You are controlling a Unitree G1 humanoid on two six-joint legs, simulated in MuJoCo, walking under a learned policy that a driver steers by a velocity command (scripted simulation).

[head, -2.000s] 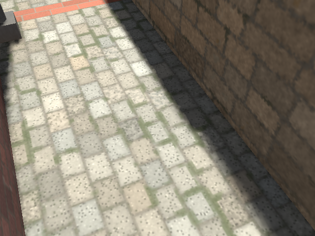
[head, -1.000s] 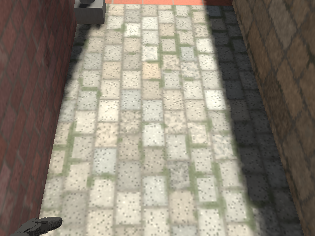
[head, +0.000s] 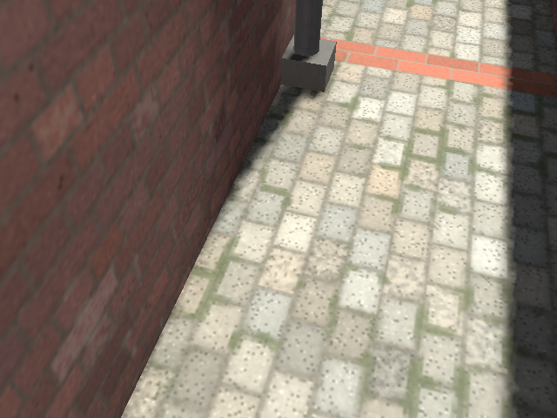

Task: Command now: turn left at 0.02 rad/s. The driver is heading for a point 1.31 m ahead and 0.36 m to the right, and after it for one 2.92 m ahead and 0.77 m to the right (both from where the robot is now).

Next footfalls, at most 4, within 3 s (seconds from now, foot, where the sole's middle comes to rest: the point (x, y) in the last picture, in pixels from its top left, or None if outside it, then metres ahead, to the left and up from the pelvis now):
0.90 left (267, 387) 0.58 0.07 -0.78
1.42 right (382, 254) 1.00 -0.25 -0.78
1.88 left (362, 148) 1.46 -0.23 -0.78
2.22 right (460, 139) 1.52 -0.59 -0.78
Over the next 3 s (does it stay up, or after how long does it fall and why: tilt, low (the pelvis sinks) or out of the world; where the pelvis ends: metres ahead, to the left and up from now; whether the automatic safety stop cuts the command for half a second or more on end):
stays up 2.07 -0.61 0.00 its command is cut before an obstacle after 2.0 s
